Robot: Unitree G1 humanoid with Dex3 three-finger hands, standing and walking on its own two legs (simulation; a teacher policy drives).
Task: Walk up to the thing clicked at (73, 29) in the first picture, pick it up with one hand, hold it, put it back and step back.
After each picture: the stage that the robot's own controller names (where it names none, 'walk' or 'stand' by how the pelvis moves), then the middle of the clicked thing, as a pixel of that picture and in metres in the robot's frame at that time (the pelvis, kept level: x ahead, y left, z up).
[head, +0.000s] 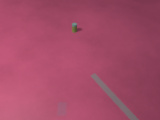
stand; (74, 27) +1.73 +0.00 -0.72
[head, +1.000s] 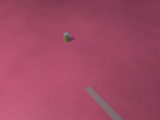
walk; (66, 37) +1.59 +0.20 -0.72
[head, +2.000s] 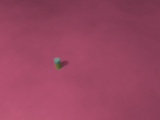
walk; (57, 63) +1.10 +0.27 -0.72
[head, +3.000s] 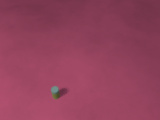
walk; (55, 92) +0.73 +0.23 -0.71
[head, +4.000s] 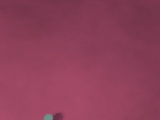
stand; out of the picture +0.45 +0.19 -0.70
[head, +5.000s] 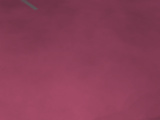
stand; out of the picture +0.40 +0.21 -0.72
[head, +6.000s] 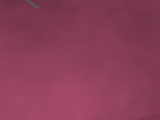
stand; out of the picture +0.37 +0.21 -0.73
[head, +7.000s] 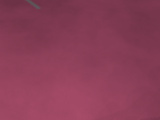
stand; out of the picture +0.37 +0.21 -0.73
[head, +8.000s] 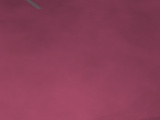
stand; out of the picture +0.36 +0.20 -0.73
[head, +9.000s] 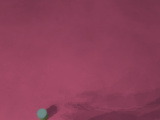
go down; (42, 115) +0.39 +0.21 -0.67
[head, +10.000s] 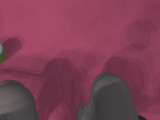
go down; out of the picture +0.44 +0.28 -0.28
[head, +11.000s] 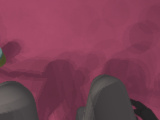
close in; out of the picture +0.44 +0.28 -0.29
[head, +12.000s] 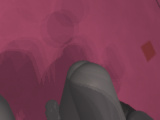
close; out of the picture +0.41 +0.32 -0.22
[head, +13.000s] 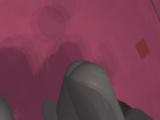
lift; out of the picture +0.40 +0.32 -0.22
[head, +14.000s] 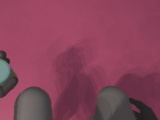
lift; (2, 76) +0.34 +0.25 -0.05
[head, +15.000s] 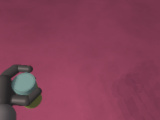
hold; (28, 91) +0.32 +0.17 +0.03
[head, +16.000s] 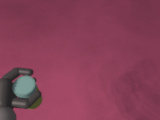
hold; (29, 93) +0.32 +0.17 +0.00
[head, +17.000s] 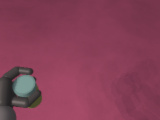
hold; (28, 92) +0.33 +0.18 +0.01
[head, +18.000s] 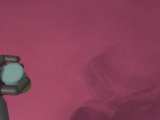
crouch; (17, 79) +0.37 +0.20 -0.05
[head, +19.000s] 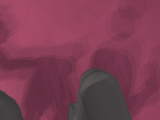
lower; out of the picture +0.46 +0.32 -0.13
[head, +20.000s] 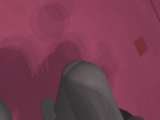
lower; out of the picture +0.41 +0.34 -0.22
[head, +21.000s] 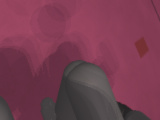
lower; out of the picture +0.40 +0.34 -0.22
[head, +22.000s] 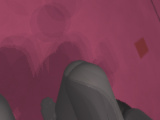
lower; out of the picture +0.40 +0.34 -0.22
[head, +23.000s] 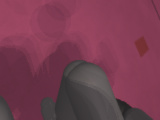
lower; out of the picture +0.40 +0.34 -0.22
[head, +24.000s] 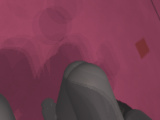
open; out of the picture +0.40 +0.34 -0.22
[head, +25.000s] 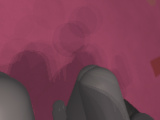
stand; out of the picture +0.41 +0.32 -0.23
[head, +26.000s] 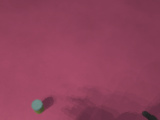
stand; (38, 106) +0.41 +0.22 -0.58
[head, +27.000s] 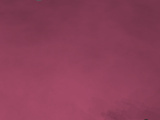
stand; out of the picture +0.39 +0.21 -0.67
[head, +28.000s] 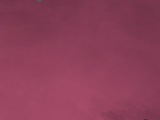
stand; out of the picture +0.39 +0.21 -0.67
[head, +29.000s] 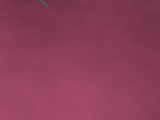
stand; out of the picture +0.40 +0.19 -0.72
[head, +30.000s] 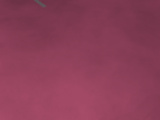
stand; out of the picture +0.38 +0.20 -0.73
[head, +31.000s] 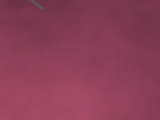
stand; out of the picture +0.38 +0.22 -0.73
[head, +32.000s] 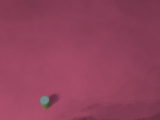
walk; (45, 102) +0.49 +0.20 -0.71
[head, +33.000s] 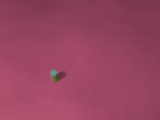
walk; (54, 76) +0.80 +0.26 -0.70
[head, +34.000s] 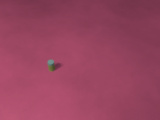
stand; (51, 65) +1.05 +0.22 -0.71
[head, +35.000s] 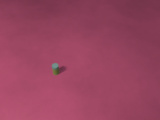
stand; (55, 69) +1.00 +0.21 -0.73
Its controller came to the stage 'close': yes
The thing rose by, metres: 0.71
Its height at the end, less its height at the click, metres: +0.00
